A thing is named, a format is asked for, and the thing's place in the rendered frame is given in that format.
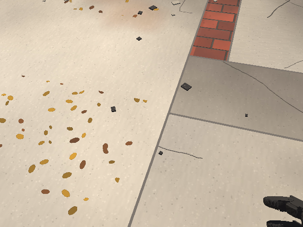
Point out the right robot hand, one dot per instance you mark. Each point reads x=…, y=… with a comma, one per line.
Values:
x=292, y=205

